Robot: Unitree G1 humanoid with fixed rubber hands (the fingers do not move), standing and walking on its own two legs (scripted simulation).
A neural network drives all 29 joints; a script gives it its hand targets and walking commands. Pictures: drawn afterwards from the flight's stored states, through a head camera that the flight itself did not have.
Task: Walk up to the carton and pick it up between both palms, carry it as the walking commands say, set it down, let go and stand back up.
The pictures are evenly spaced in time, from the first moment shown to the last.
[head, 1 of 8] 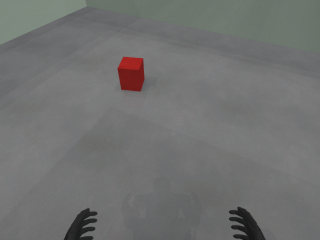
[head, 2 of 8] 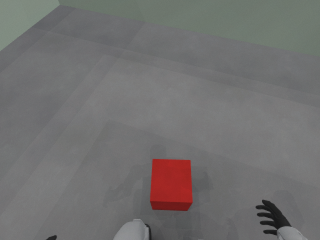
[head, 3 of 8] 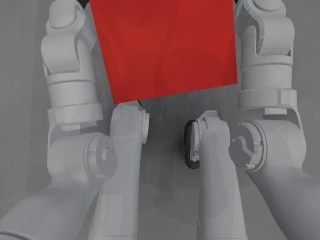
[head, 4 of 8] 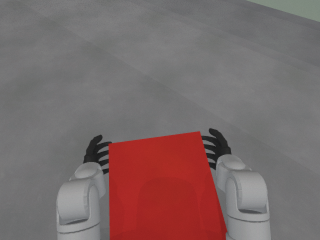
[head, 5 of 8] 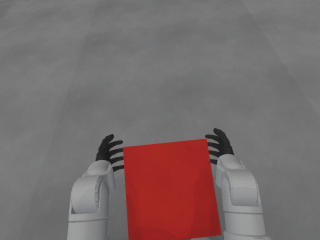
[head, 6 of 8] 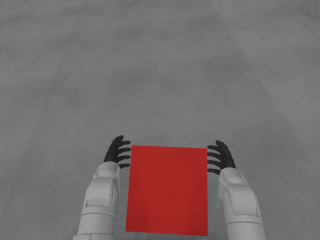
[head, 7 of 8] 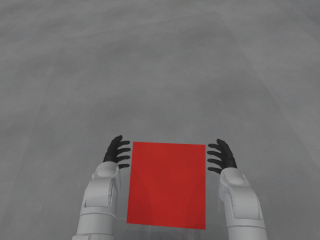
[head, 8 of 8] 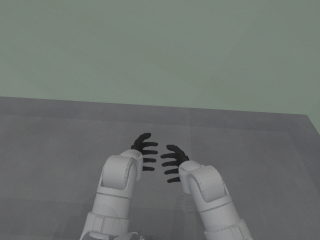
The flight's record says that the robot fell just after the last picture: no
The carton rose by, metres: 0.65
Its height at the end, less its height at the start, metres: -0.02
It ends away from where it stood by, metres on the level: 20.92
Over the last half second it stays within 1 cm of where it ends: yes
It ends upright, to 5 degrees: no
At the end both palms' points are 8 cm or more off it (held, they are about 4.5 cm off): yes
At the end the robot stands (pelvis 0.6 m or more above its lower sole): yes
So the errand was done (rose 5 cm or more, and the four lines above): no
